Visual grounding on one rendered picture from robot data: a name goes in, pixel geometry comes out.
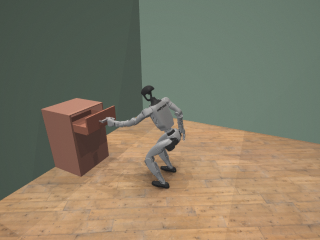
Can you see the cabinet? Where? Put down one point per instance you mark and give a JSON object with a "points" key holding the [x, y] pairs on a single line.
{"points": [[74, 152]]}

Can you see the robot left hand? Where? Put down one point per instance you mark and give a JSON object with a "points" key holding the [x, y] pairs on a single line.
{"points": [[110, 121]]}

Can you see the robot left shin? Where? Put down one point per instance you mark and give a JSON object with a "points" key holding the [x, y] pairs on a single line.
{"points": [[155, 170]]}

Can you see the robot head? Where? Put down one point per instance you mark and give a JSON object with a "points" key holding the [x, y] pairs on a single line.
{"points": [[148, 90]]}

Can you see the right robot upper arm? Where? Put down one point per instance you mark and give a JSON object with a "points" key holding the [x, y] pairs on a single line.
{"points": [[172, 106]]}

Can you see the handle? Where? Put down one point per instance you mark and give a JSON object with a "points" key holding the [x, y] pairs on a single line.
{"points": [[104, 120]]}

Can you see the drawer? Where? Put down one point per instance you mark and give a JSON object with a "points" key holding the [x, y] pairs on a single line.
{"points": [[88, 122]]}

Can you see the robot left forearm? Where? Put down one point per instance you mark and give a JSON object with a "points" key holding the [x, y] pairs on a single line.
{"points": [[121, 124]]}

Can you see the robot right hand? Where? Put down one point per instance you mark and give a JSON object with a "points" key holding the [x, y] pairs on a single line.
{"points": [[182, 131]]}

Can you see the robot right forearm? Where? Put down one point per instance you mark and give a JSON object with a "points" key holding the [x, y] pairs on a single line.
{"points": [[180, 121]]}

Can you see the left robot upper arm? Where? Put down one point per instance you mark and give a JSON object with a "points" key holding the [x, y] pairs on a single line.
{"points": [[147, 112]]}

